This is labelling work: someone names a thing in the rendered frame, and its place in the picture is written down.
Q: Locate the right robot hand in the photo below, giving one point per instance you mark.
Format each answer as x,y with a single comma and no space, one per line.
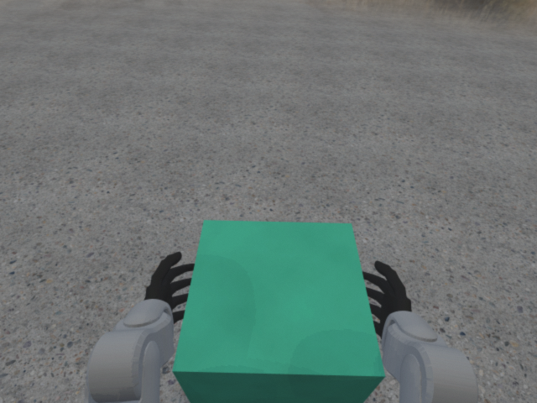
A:
394,297

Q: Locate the left robot hand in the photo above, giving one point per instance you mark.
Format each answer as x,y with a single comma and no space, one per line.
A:
160,287

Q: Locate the robot right forearm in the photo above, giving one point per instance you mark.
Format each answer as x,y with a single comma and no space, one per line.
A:
420,360

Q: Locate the robot left forearm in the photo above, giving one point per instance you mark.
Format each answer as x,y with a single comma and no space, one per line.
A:
124,365

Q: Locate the carton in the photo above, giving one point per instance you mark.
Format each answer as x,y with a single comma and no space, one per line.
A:
277,312

